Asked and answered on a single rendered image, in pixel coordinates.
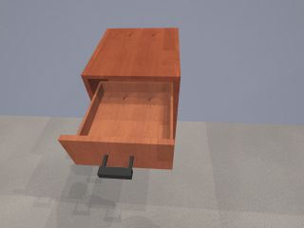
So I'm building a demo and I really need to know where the drawer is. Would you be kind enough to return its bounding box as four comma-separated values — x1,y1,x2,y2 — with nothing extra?
58,81,175,170

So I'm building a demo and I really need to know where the handle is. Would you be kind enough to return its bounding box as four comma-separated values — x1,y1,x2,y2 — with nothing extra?
97,154,134,180

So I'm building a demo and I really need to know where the cabinet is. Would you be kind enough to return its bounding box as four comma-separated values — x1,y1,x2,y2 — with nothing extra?
81,28,181,165

